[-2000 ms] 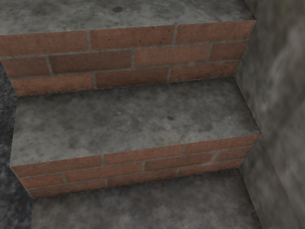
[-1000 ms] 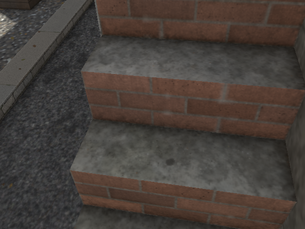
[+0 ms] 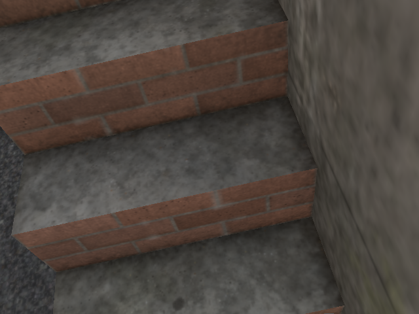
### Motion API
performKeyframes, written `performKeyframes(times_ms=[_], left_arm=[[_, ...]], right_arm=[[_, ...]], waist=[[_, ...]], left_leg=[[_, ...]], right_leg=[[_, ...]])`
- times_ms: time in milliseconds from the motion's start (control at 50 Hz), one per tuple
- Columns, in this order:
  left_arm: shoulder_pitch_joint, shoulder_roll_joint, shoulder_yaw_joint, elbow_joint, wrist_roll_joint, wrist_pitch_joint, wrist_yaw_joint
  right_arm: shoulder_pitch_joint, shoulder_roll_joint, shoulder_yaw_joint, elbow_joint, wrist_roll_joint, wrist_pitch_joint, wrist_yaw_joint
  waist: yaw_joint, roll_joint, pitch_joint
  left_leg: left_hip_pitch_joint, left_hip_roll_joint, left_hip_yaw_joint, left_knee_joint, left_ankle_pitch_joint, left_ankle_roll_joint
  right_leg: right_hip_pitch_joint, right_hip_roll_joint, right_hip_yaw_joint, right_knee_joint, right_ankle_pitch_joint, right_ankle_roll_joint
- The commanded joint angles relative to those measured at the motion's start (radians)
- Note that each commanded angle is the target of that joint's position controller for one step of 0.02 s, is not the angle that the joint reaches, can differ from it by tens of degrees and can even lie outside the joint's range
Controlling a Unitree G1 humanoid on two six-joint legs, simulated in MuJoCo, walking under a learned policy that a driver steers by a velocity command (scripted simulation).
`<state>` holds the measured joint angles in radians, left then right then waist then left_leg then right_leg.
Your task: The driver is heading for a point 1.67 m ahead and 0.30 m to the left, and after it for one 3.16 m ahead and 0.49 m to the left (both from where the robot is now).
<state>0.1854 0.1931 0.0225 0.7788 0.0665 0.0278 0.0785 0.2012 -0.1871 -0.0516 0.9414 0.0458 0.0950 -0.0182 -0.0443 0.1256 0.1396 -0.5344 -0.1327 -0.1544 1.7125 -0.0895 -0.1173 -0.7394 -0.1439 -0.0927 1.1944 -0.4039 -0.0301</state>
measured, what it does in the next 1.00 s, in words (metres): goes down, backwards: left foot 0.22 m lower, then right foot 0.21 m lower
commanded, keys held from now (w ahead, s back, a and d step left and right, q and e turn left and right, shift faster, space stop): no key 1.00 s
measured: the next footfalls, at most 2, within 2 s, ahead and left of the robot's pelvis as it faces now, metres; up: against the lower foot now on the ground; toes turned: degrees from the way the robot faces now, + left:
left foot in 0.38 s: -0.06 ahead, +0.23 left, -0.22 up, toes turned +6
right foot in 0.64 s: -0.27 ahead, -0.14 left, -0.43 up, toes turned -8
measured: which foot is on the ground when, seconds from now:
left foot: up 0.00-0.36, down 0.38-0.64, up 0.66-0.72, down 0.74-1.00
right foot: down 0.00-0.34, up 0.36-0.62, down 0.64-1.00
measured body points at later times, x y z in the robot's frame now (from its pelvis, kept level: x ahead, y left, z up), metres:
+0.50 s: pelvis -0.13 +0.04 -0.17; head -0.16 +0.07 +0.28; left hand +0.06 +0.28 -0.25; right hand -0.04 -0.19 -0.28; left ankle -0.10 +0.22 -0.85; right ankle -0.17 -0.08 -0.58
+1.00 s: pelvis -0.29 +0.03 -0.30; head -0.28 +0.04 +0.15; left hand -0.28 +0.32 -0.45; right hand -0.23 -0.19 -0.43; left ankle -0.18 +0.17 -0.85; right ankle -0.32 -0.13 -1.06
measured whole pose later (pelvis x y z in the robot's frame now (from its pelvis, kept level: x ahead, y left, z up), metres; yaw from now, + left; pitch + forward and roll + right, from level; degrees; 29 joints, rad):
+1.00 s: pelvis -0.29 +0.03 -0.30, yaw +0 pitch -3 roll +5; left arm 0.36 0.29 0.08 0.99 0.01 0.12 0.04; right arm 0.26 -0.11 0.03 0.76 -0.04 0.11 -0.08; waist -0.11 -0.12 0.07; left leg -0.89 0.10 0.14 1.56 -0.67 0.00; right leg 0.04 -0.24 -0.19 0.14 -0.16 0.01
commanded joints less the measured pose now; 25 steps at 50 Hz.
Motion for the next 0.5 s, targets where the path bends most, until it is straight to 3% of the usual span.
performKeyframes(times_ms=[20,40,60,80,120,180,200,220,240,260,280,300,320,340,360,380,400,420,440,460,480,500], left_arm=[[-0.107,0.058,0.006,-0.146,-0.022,-0.002,0.06],[-0.057,0.097,0.018,-0.147,-0.033,-0.007,0.07],[-0.045,0.121,0.021,-0.157,-0.032,-0.002,0.074],[-0.011,0.134,0.023,-0.165,-0.035,0.003,0.081],[-0.004,0.148,0.025,-0.192,-0.048,0.013,0.076],[-0.068,0.183,0.03,-0.257,-0.042,0.022,0.054],[-0.087,0.188,0.028,-0.273,-0.032,0.016,0.052],[-0.092,0.189,0.03,-0.285,-0.031,0.012,0.048],[-0.081,0.185,0.035,-0.282,-0.031,0.018,0.05],[-0.089,0.188,0.044,-0.294,-0.052,0.024,0.051],[-0.063,0.189,0.061,-0.289,-0.061,0.027,0.06],[-0.065,0.165,0.069,-0.307,-0.075,0.032,0.071],[-0.082,0.125,0.075,-0.318,-0.082,0.027,0.07],[0.002,0.105,0.077,-0.279,-0.096,0.036,0.074],[-0.013,0.09,0.079,-0.274,-0.098,0.046,0.075],[-0.016,-0.005,0.038,-0.297,-0.087,0.047,0.065],[-0.066,-0.106,0.016,-0.313,-0.082,0.049,0.048],[0.02,-0.055,0.021,-0.277,-0.137,0.053,0.034],[0.128,0.004,0.035,-0.224,-0.117,0.04,0.032],[0.313,0.102,0.066,-0.161,-0.11,0.057,0.028],[0.243,0.226,0.08,-0.132,-0.065,0.064,0.026],[0.11,0.208,0.062,-0.147,-0.025,0.047,0.003]], right_arm=[[0.004,-0.09,-0.025,-0.178,-0.029,0.014,-0.024],[0.023,-0.074,-0.014,-0.191,-0.043,0.022,-0.019],[0.052,-0.046,-0.006,-0.193,-0.042,0.025,-0.025],[0.069,-0.045,-0.003,-0.201,-0.042,0.032,-0.031],[0.119,-0.045,-0.004,-0.219,-0.037,0.035,-0.034],[0.255,-0.077,-0.009,-0.215,-0.029,0.043,-0.037],[0.287,-0.084,-0.012,-0.212,-0.02,0.05,-0.055],[0.305,-0.082,-0.009,-0.214,-0.023,0.054,-0.059],[0.331,-0.071,-0.001,-0.212,-0.013,0.051,-0.063],[0.357,-0.032,0.016,-0.205,-0.028,0.049,-0.057],[0.382,-0.018,0.03,-0.195,-0.055,0.042,-0.038],[0.331,0.014,0.046,-0.198,-0.084,0.046,-0.024],[0.241,-0.009,0.043,-0.186,-0.092,0.05,-0.006],[0.151,-0.043,0.039,-0.204,-0.088,0.05,0.008],[0.05,-0.049,0.047,-0.241,-0.12,0.049,0.011],[-0.082,-0.06,0.063,-0.283,-0.143,0.043,0.011],[-0.22,-0.077,0.098,-0.342,-0.189,0.055,0.022],[-0.208,-0.196,0.067,-0.4,-0.156,0.021,0.029],[-0.18,-0.287,0.054,-0.387,-0.113,-0.002,0.018],[-0.285,-0.397,0.043,-0.396,-0.104,-0.059,-0.009],[-0.405,-0.225,0.082,-0.449,-0.095,-0.079,-0.04],[-0.367,-0.151,0.101,-0.461,-0.075,-0.085,-0.071]], waist=[[-0.053,-0.316,-0.155],[-0.049,-0.264,-0.123],[-0.059,-0.258,-0.119],[-0.056,-0.273,-0.112],[-0.086,-0.299,-0.102],[-0.13,-0.319,-0.117],[-0.136,-0.336,-0.116],[-0.13,-0.339,-0.117],[-0.145,-0.353,-0.101],[-0.145,-0.359,-0.077],[-0.116,-0.339,-0.071],[-0.063,-0.255,-0.061],[0.008,-0.117,-0.098],[0.07,0.019,-0.143],[0.087,0.09,-0.141],[0.145,0.164,-0.11],[0.207,0.136,-0.117],[0.179,0.144,-0.108],[0.213,0.113,-0.1],[0.308,0.371,-0.17],[0.241,0.268,-0.145],[0.17,0.218,-0.119]], left_leg=[[-0.038,0.066,-0.032,0.077,0.025,0.001],[-0.024,0.04,-0.039,0.087,0.045,0.012],[-0.026,0.036,-0.028,0.129,0.068,0.019],[-0.037,0.042,-0.014,0.125,0.049,0.021],[-0.019,0.052,-0.003,0.06,0.021,0.014],[0.097,0.05,0.038,0.041,-0.005,-0.009],[0.107,0.075,0.045,0.004,-0.024,-0.016],[0.121,0.088,0.054,-0.028,-0.035,-0.011],[0.161,0.127,0.065,-0.253,-0.053,0.001],[0.15,0.169,0.092,-0.472,-0.036,0.035],[0.108,0.232,0.102,-0.724,-0.033,0.096],[0.098,0.26,0.149,-0.985,0.099,0.16],[0.151,0.294,0.206,-1.143,0.281,0.209],[0.143,0.313,0.246,-1.3,0.318,0.258],[0.064,0.349,0.238,-1.372,0.371,0.306],[-0.007,0.3,0.298,-1.405,0.421,0.302],[-0.014,0.211,0.298,-1.249,0.247,0.235],[-0.266,0.275,0.141,-1.218,0.27,0.235],[-0.19,0.359,0.135,-1.238,0.227,0.247],[-0.221,0.596,-0.232,-1.368,-0.181,0.291],[-0.116,0.538,-0.301,-1.246,-0.347,0.304],[0.105,0.525,-0.342,-1.171,-0.431,0.281]], right_leg=[[0.083,-0.198,0.312,-0.537,-0.179,-0.098],[0.063,-0.2,0.302,-0.547,-0.184,-0.096],[0.056,-0.219,0.279,-0.56,-0.186,-0.087],[0.058,-0.232,0.269,-0.577,-0.221,-0.075],[0.024,-0.207,0.182,-0.561,-0.316,-0.066],[-0.051,-0.213,0.12,-0.542,-0.364,-0.061],[-0.063,-0.226,0.105,-0.51,-0.4,-0.06],[-0.061,-0.231,0.104,-0.481,-0.391,-0.059],[-0.066,-0.184,0.033,-0.442,-0.379,-0.033],[-0.042,-0.168,0.012,-0.384,-0.348,-0.005],[0.042,-0.169,0.029,-0.3,-0.297,0.027],[0.092,-0.154,0.039,-0.172,-0.301,0.043],[0.099,-0.154,0.049,-0.048,-0.271,0.034],[0.174,-0.069,-0.022,0.201,-0.249,0.04],[0.175,0.018,-0.034,0.562,-0.295,0.063],[0.066,0.111,-0.057,0.927,-0.343,0.053],[-0.095,0.143,-0.023,1.296,-0.379,0.074],[0.042,0.298,0.143,1.477,-0.186,0.157],[-0.003,0.256,0.171,1.364,-0.012,0.216],[0.123,0.093,0.265,1.241,0.295,0.221],[0.079,0.024,0.323,0.907,0.414,0.204],[-0.043,-0.061,0.364,0.378,0.435,0.141]])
